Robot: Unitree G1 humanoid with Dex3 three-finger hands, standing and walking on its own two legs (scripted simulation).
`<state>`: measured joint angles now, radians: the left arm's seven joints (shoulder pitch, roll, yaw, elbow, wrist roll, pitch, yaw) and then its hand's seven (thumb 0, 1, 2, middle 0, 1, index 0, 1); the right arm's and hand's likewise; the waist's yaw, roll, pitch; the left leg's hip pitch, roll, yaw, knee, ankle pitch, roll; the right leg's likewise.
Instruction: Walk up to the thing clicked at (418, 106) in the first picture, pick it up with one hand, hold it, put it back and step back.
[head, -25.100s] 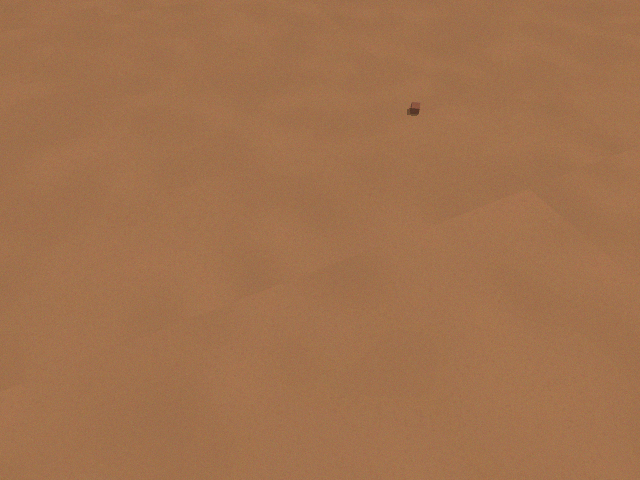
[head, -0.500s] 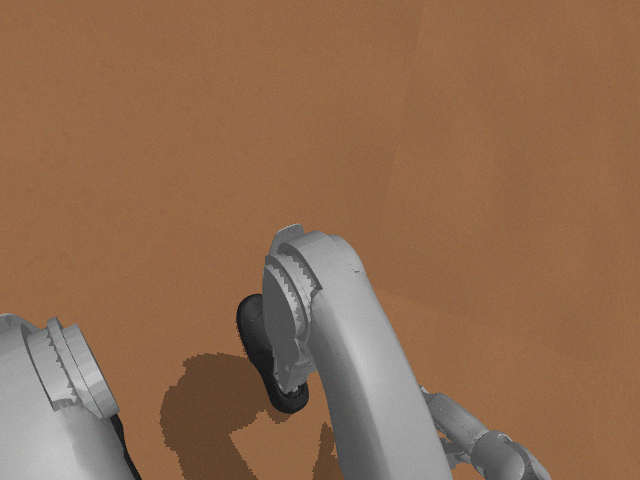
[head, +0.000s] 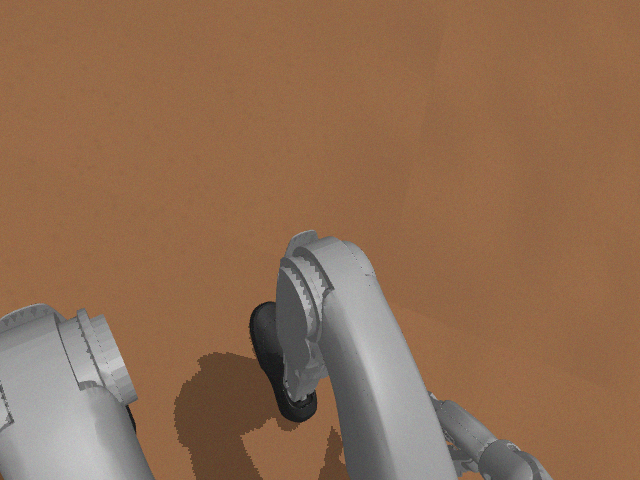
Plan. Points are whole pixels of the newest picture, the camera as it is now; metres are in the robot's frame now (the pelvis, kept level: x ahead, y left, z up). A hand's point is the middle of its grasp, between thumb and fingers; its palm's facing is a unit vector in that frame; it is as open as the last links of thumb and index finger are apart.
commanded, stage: settle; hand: left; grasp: from above
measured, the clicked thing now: out of the picture +0.46 +0.40 -0.27
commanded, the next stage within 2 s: lift in 0.64 s
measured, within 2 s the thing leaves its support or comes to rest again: neither
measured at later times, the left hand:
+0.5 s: hand out of the picture +0.43 +0.40 -0.15, palm faces -0.38 -0.18 -0.91, open 8.5 cm
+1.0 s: hand out of the picture +0.41 +0.39 -0.09, palm faces -0.39 -0.19 -0.90, open 8.4 cm
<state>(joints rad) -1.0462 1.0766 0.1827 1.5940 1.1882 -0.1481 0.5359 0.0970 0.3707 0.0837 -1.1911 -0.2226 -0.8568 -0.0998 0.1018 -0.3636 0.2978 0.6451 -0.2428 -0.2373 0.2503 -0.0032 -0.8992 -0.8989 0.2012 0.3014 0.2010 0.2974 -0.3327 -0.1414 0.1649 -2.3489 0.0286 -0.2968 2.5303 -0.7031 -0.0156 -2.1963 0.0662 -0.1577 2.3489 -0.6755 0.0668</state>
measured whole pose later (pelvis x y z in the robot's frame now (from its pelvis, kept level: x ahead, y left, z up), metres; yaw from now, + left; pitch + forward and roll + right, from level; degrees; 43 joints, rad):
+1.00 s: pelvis +0.00 -0.01 +0.04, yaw +7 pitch +34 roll -9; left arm -0.91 0.80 0.15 1.23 1.12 -0.08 0.18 0.09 0.43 0.00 -1.27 -0.09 -0.88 0.00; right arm 0.19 -0.31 0.08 0.65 -0.10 0.00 0.16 0.00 -0.91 -0.90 0.20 0.30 0.20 0.30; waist -0.22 0.03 -0.05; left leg -2.30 0.02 -0.16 2.33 -0.64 -0.01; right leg -2.18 0.01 -0.06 2.25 -0.67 0.05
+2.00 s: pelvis +0.03 +0.00 +0.34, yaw +14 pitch +18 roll -3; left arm -0.34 0.46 -0.11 0.73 0.95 0.09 0.08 0.06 0.39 0.11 -1.14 -0.30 -0.82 -0.14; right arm 0.21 -0.25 -0.02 0.70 0.03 -0.02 -0.04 0.00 -0.90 -0.90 0.20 0.30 0.20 0.30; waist -0.06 0.05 -0.14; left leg -1.13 0.05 -0.03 1.31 -0.50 -0.01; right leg -1.08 -0.01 -0.01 1.27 -0.51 0.03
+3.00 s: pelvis +0.08 +0.01 +0.44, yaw +13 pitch +5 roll +0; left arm -0.31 0.34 -0.24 0.73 0.95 0.21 0.05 0.07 0.38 0.12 -1.11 -0.25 -0.83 -0.12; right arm 0.22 -0.25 -0.03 0.72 0.04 -0.02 -0.03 0.01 -0.90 -0.90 0.20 0.30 0.20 0.30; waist -0.01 0.05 -0.07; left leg -0.44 0.03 0.04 0.67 -0.33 -0.01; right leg -0.42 -0.03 0.03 0.66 -0.33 0.03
